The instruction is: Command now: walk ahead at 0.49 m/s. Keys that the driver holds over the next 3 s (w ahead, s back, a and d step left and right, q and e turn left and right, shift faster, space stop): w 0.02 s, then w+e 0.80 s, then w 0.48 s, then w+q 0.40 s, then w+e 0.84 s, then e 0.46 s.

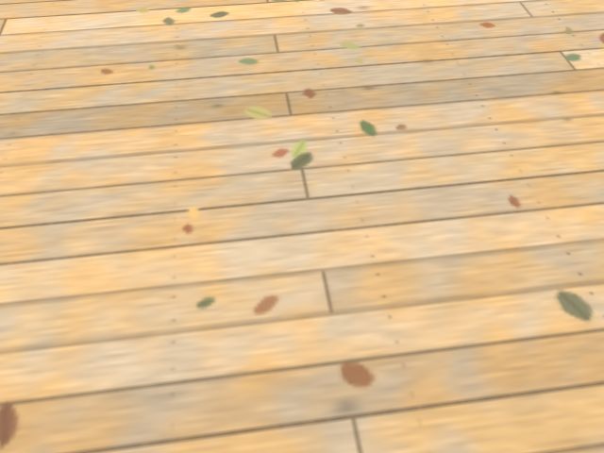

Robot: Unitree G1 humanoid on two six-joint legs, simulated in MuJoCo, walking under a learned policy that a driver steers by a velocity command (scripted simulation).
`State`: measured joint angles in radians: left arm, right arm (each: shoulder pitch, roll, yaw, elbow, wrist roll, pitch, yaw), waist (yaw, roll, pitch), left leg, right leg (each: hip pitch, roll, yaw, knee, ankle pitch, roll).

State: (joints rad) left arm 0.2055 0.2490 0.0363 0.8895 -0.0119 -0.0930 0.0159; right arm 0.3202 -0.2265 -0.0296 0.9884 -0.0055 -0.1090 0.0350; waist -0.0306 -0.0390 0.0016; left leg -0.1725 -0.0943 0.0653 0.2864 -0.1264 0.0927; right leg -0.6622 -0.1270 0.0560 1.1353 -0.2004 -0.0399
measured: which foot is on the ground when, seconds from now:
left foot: down 0.00-0.34, up 0.36-0.80, down 0.82-1.00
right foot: up 0.00-0.30, down 0.32-0.84, up 0.86-1.00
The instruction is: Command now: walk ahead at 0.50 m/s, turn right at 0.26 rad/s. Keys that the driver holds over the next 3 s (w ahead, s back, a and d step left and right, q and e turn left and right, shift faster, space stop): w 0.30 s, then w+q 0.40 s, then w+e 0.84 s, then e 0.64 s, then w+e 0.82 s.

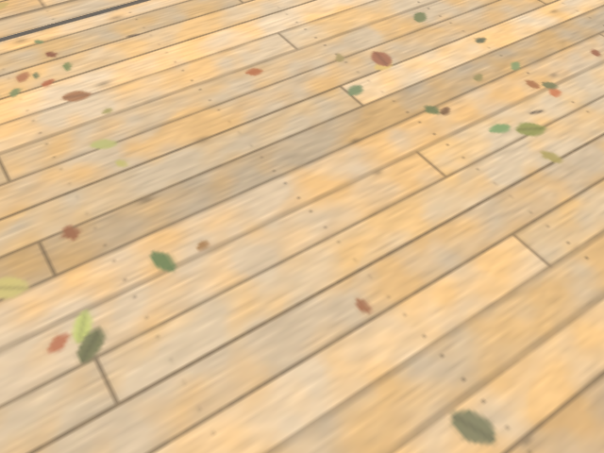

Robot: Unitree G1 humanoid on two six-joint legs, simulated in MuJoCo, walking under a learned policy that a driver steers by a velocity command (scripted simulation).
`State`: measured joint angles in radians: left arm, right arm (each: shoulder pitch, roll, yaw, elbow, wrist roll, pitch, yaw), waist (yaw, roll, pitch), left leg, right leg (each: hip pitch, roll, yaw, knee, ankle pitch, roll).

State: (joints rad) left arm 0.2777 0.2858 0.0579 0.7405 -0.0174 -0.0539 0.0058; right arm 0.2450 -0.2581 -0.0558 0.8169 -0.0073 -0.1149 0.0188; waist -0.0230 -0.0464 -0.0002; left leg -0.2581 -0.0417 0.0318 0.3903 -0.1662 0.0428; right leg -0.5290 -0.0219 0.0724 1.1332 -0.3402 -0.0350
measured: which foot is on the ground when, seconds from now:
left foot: down 0.00-0.32, up 0.34-0.84, down 0.86-1.00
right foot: up 0.00-0.30, down 0.32-0.88, up 0.90-1.00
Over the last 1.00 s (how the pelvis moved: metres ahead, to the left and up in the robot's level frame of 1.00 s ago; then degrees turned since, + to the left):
0.57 -0.12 0.00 -27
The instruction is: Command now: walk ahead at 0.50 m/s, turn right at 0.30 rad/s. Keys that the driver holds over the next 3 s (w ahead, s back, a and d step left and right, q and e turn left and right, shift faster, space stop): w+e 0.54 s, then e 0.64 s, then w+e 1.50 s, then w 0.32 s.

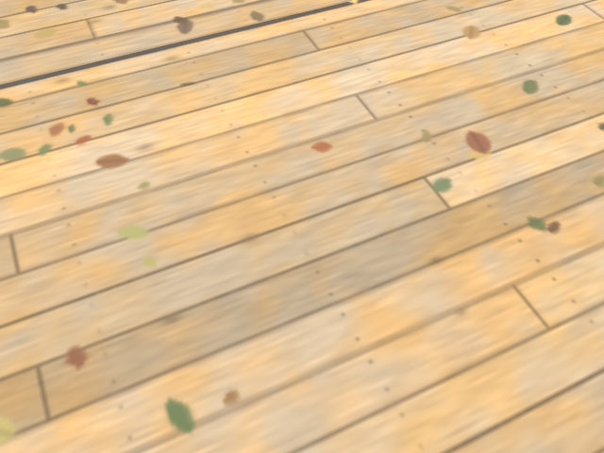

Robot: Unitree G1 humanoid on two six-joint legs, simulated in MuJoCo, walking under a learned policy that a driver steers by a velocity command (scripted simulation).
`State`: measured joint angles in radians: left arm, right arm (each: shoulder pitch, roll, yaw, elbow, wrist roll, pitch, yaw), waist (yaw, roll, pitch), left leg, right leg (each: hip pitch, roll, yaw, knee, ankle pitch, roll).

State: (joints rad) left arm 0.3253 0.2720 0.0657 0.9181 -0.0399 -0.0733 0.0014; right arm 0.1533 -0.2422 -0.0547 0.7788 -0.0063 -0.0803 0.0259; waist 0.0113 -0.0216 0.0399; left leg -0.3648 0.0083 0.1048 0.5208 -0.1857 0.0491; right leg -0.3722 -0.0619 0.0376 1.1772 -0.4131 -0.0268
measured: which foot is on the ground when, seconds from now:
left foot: down 0.00-0.44, up 0.46-0.88, down 0.90-1.00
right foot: up 0.00-0.40, down 0.42-0.90, up 0.92-1.00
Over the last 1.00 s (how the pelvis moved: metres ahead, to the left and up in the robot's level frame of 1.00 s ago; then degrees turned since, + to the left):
0.52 0.02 -0.01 7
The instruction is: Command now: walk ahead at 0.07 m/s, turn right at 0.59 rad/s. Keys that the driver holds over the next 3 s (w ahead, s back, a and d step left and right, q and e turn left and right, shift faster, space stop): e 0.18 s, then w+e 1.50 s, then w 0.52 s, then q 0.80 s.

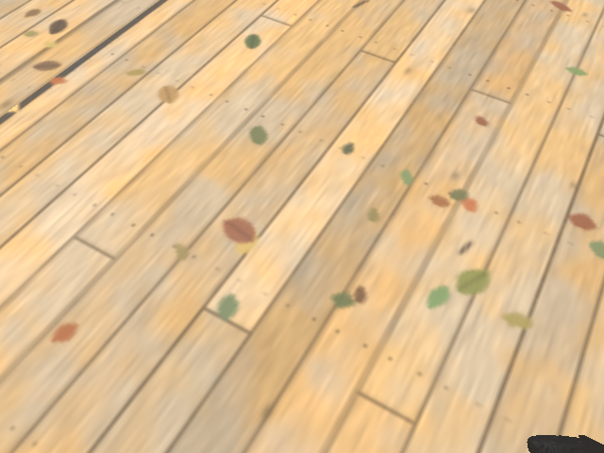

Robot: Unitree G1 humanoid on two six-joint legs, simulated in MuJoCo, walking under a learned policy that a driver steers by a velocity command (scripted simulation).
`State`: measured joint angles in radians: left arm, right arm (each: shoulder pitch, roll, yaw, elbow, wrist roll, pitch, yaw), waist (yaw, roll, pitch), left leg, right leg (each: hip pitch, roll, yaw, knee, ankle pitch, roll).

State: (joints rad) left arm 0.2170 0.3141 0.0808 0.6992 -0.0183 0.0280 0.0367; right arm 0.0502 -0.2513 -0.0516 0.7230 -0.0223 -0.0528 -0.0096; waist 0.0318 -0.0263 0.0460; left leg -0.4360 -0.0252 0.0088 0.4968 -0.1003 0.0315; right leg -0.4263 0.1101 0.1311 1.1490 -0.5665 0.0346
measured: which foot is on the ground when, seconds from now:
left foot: down 0.00-0.34, up 0.36-0.78, down 0.80-1.00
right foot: up 0.00-0.34, down 0.36-0.80, up 0.82-1.00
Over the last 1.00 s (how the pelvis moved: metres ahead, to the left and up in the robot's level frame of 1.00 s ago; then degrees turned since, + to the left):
0.47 -0.11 0.00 -36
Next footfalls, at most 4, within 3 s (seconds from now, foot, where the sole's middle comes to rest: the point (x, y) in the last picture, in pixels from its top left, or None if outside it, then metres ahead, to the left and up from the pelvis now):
0.36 right None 0.03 -0.14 -0.77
0.80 left None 0.39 -0.02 -0.76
1.28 right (516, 444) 0.48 -0.42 -0.76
1.76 left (525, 308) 0.81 -0.51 -0.76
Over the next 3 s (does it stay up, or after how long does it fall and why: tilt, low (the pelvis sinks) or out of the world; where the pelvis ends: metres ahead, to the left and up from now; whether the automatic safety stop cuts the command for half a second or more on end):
stays up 0.83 -0.79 0.01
